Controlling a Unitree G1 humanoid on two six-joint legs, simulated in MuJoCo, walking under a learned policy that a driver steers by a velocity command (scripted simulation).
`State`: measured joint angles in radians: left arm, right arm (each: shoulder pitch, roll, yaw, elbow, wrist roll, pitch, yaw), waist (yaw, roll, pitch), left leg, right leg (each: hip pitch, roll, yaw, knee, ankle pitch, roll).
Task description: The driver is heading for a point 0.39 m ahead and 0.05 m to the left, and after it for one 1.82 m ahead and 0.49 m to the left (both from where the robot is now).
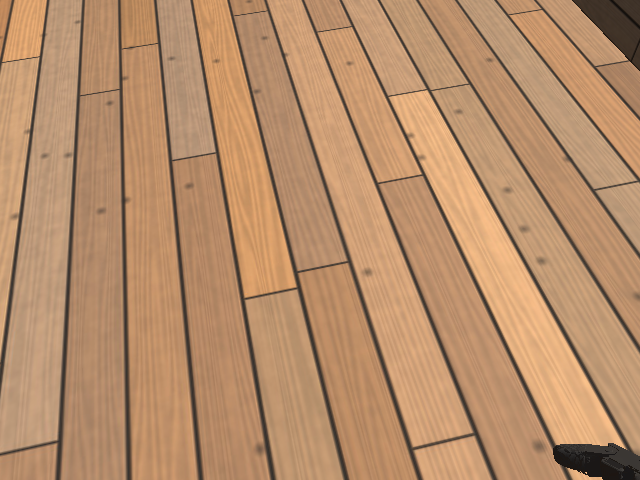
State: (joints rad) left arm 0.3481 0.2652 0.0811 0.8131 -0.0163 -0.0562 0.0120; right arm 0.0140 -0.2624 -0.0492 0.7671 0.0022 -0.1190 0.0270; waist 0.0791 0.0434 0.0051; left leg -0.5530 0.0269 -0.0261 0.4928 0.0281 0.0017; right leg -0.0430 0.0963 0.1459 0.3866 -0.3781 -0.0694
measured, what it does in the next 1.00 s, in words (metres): walks ahead, turning left: left foot, then right foot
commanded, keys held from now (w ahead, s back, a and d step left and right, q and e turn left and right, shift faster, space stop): w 0.26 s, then w+q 0.74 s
